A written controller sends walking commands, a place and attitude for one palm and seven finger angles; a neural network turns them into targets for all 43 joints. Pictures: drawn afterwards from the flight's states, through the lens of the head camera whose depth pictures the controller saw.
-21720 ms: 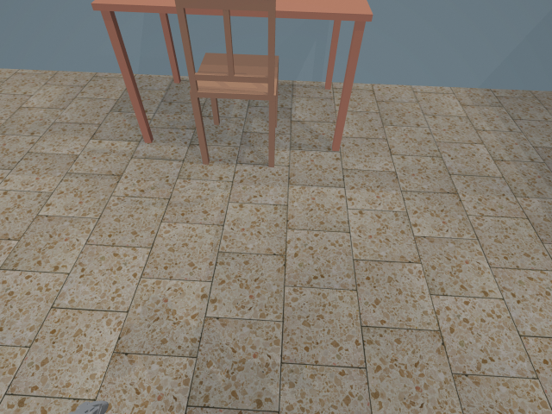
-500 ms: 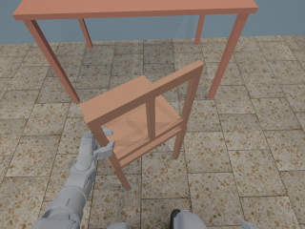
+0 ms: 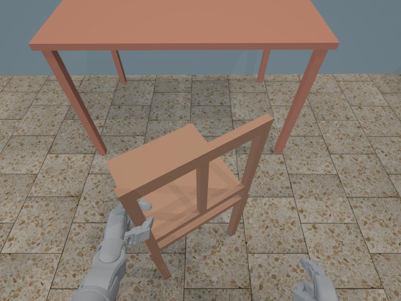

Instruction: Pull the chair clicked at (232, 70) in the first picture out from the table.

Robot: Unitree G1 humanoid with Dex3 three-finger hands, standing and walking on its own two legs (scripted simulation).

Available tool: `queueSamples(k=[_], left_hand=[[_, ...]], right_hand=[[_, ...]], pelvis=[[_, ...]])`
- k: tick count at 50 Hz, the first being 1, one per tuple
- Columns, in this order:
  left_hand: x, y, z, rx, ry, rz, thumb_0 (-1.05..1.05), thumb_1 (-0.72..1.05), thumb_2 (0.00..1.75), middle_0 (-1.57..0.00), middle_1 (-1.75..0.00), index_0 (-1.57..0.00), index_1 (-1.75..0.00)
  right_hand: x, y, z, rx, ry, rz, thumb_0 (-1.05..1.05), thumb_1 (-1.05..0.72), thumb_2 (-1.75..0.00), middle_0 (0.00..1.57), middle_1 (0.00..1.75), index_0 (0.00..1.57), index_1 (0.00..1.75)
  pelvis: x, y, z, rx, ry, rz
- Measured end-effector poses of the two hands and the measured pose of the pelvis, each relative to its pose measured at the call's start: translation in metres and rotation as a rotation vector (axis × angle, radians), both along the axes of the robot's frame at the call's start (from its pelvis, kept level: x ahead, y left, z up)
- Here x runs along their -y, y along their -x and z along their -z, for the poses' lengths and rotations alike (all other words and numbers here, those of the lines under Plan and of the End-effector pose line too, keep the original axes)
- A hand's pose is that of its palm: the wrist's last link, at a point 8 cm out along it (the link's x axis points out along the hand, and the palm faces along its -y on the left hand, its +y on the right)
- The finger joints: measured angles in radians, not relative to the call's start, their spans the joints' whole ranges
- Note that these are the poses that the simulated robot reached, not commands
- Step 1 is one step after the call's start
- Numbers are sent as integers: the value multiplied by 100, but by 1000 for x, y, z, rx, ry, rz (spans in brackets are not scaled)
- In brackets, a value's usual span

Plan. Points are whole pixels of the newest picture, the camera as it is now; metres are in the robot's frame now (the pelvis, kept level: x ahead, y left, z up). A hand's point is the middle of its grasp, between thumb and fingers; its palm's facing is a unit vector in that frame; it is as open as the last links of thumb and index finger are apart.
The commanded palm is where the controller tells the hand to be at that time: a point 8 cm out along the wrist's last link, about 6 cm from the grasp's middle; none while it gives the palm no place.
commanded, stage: stop walking, hand still on the chair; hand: left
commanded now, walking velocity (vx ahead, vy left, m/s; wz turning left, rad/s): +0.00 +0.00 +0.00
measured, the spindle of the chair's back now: (202, 188) +0.40 +0.02 -0.11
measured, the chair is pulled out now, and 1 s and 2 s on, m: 0.47 0.47 0.47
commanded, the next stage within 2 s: open the thumb and straighten the fingers in 0.22 s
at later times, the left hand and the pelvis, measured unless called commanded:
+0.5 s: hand (141, 226) +0.27 +0.15 -0.07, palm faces +0.08 -0.98 -0.17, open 6.7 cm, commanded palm +0.25 +0.19 -0.05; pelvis +0.00 +0.00 -0.01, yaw +2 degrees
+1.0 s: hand (138, 228) +0.27 +0.16 -0.08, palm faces +0.09 -0.98 -0.17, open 16.6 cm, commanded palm +0.25 +0.21 -0.05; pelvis +0.00 +0.00 -0.03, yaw +4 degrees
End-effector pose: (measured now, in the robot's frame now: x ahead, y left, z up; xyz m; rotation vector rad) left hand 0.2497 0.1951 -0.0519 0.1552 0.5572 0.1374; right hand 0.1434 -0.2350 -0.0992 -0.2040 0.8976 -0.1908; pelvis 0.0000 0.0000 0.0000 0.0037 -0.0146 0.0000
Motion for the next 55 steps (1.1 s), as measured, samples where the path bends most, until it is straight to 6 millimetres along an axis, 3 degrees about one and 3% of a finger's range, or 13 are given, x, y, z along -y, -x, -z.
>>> queueSamples(k=[7, 22, 26, 33, 41, 50, 55], left_hand=[[0, 0, 0, -2, 2, 4, 1, 61, 67, -16, -118, -50, -145], [-4, -1, 1, 16, 22, 4, 2, 55, 67, -19, -122, -50, -145], [-8, -4, 0, 38, 9, 14, 2, 38, 62, -26, -127, -50, -145], [-15, -9, 2, 13, 0, 4, 1, -13, 39, -35, -126, -46, -135], [-12, -7, 4, -1, 12, -1, 0, -44, 24, -30, -92, -32, -94], [-14, -1, 7, -8, 11, -8, -1, -52, 20, -12, -34, -12, -35], [-15, 1, 7, -14, 8, -7, -1, -53, 20, -5, -14, -5, -14]], right_hand=[[3, 3, -2, -16, 13, 10, 1, -90, -90, 20, 30, 20, 30], [12, 34, 5, -69, -18, 36, 1, -90, -90, 20, 30, 20, 30], [16, 36, 12, -63, -20, 6, 1, -90, -90, 20, 30, 20, 30], [16, 29, 26, -44, -22, -21, 1, -90, -90, 20, 30, 20, 30], [10, 11, 33, 7, -30, -53, 1, -90, -90, 20, 30, 20, 30], [10, -5, 31, 53, -24, -78, 1, -90, -90, 20, 30, 20, 30], [13, -10, 30, 63, -10, -87, 1, -90, -90, 20, 30, 20, 30]], pelvis=[[-1, -2, -1, 1, 2, -1], [-1, 0, 4, -72, -4, -27], [-2, 3, 11, -115, -3, -37], [-4, 4, 22, -163, -6, -44], [-2, 3, 30, -183, -6, -55], [3, 0, 35, -194, -3, -66], [5, -1, 36, -197, 1, -74]])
